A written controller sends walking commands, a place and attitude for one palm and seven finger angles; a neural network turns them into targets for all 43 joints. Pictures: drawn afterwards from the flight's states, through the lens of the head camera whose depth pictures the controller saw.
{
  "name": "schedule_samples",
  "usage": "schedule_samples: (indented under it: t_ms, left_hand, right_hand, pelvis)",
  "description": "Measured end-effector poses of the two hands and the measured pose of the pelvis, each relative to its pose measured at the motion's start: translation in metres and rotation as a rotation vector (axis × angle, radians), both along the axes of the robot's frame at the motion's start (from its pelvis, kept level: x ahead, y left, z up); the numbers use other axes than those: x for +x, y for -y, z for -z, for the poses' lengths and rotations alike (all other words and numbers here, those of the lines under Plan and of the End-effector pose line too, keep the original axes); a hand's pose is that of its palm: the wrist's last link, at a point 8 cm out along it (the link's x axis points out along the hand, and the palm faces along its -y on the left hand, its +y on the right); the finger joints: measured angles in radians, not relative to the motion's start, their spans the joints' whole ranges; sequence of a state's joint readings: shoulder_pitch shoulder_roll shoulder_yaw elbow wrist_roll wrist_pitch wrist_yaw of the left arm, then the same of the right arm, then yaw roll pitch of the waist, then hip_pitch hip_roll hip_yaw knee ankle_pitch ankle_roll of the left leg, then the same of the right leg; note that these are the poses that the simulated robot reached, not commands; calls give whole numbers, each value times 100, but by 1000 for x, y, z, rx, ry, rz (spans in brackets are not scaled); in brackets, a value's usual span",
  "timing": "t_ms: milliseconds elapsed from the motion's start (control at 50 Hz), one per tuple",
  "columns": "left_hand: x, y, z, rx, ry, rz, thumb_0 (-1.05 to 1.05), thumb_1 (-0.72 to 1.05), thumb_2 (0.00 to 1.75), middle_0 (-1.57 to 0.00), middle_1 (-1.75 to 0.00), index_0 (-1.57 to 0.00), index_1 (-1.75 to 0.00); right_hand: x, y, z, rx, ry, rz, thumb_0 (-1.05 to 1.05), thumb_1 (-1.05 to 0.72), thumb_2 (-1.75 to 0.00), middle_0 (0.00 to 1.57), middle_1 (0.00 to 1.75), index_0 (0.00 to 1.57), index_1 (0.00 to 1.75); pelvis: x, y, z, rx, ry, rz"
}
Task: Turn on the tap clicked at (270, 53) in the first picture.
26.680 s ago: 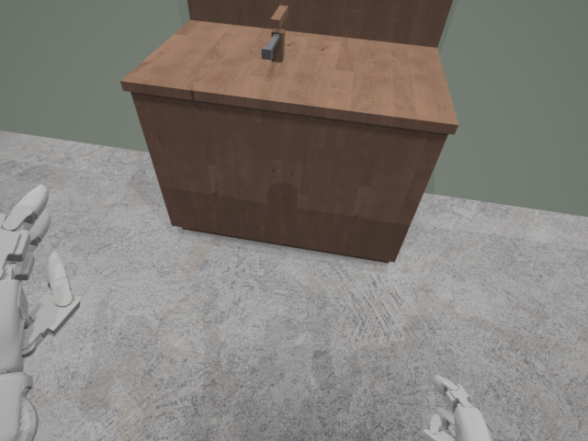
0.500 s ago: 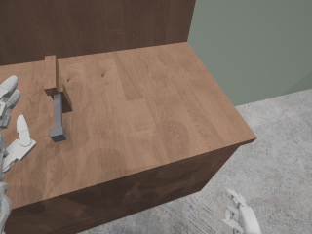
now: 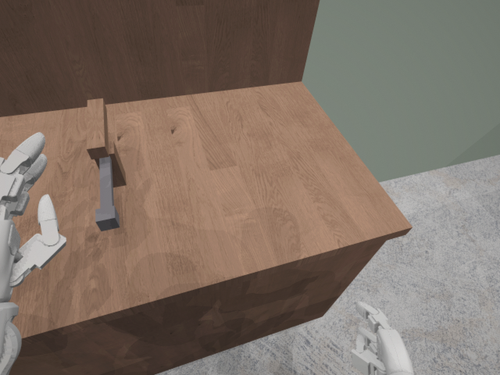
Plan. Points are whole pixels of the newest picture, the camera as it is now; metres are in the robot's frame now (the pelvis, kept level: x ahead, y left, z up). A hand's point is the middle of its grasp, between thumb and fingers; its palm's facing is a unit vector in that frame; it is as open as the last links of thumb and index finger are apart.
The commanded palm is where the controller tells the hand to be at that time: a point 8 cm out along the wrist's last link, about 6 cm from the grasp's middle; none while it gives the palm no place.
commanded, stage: look again from close up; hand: left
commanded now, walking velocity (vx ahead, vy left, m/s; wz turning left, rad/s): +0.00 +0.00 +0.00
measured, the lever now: (107, 218) +0.32 +0.26 +0.06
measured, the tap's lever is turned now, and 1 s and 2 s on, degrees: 0 0 0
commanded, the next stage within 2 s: come to a stop and stand still in 0.20 s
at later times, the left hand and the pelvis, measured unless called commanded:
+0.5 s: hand (46, 231) +0.22 +0.26 +0.18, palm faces +0.38 -0.79 -0.49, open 7.4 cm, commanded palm +0.15 +0.28 +0.17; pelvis -0.01 -0.01 +0.00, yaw +1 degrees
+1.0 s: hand (68, 221) +0.24 +0.24 +0.18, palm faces +0.40 -0.85 -0.34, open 7.4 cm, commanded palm +0.17 +0.27 +0.17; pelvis +0.01 -0.01 +0.00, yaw +0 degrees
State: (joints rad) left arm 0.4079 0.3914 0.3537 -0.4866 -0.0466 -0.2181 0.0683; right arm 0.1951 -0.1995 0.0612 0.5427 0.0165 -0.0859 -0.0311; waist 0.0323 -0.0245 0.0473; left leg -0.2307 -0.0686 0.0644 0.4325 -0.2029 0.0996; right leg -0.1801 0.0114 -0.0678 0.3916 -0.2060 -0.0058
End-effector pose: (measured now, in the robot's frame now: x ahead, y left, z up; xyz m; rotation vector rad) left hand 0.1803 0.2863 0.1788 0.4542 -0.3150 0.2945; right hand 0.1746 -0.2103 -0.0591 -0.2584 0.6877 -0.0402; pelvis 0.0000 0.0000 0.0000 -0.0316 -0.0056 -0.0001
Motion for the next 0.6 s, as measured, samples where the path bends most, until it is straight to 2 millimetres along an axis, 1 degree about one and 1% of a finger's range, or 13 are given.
schedule_samples:
  t_ms: [60, 140, 220, 300, 460, 480, 500, 520, 540, 580, 600]
  left_hand:
    - [-2, -5, -1, 9, -7, -16, 1, 89, 90, -21, -30, -21, -30]
    - [-5, -7, 6, -7, -40, -29, 1, 89, 90, -21, -30, -21, -30]
    - [-7, -4, 16, -37, -68, -25, 1, 89, 90, -21, -30, -21, -30]
    - [-7, 1, 18, -40, -68, -13, 1, 89, 90, -21, -30, -21, -30]
    - [-7, 2, 2, 9, -19, -7, 1, 89, 90, -21, -30, -21, -30]
    - [-4, -1, -6, 87, -8, -14, 1, 89, 90, -22, -30, -21, -30]
    - [1, -9, -16, 146, 36, -21, 1, 89, 90, -22, -30, -22, -30]
    - [5, -18, -24, 163, 77, -41, 1, 88, 90, -22, -30, -22, -30]
    - [9, -26, -27, 149, 103, -66, 1, 88, 90, -22, -30, -22, -30]
    - [13, -31, -25, 94, 105, -103, 1, 89, 90, -22, -30, -22, -30]
    - [14, -28, -21, 70, 89, -103, 1, 89, 90, -21, -30, -21, -30]
  right_hand:
    - [-6, -2, 2, 15, 0, 9, 1, -91, -90, 21, 30, 20, 30]
    - [-14, -2, 4, 25, -2, 21, 1, -91, -90, 21, 30, 20, 30]
    - [-20, 0, 4, 17, -8, 26, 1, -91, -90, 21, 30, 20, 30]
    - [-23, 4, 3, 3, -9, 28, 1, -91, -90, 21, 30, 20, 30]
    - [-21, 11, 2, 0, 2, 32, 1, -91, -90, 21, 30, 20, 30]
    - [-20, 11, 2, -14, 3, 9, 1, -91, -90, 21, 30, 20, 30]
    - [-20, 11, 3, -23, -1, -13, 1, -91, -90, 21, 30, 20, 30]
    - [-20, 11, 5, -26, -11, -25, 1, -91, -90, 20, 30, 20, 30]
    - [-19, 11, 6, -16, -13, -25, 1, -91, -90, 20, 30, 20, 30]
    - [-19, 12, 7, 12, 2, -8, 1, -91, -90, 21, 30, 20, 30]
    - [-19, 13, 8, 26, 12, 3, 1, -91, -90, 21, 30, 20, 30]
  pelvis:
    - [-3, -1, 0, 1, 2, 3]
    - [-6, -2, -1, 2, 4, 7]
    - [-9, -2, -1, 2, 4, 9]
    - [-11, -1, -1, 4, 6, 7]
    - [-8, 2, -1, 7, 6, 4]
    - [-10, 4, 0, 4, 2, -1]
    - [-11, 6, 1, 3, -6, -10]
    - [-13, 8, 1, 3, -11, -13]
    - [-14, 9, 1, 3, -11, -9]
    - [-13, 7, 2, 4, -13, 1]
    - [-12, 6, 2, 5, -14, 5]
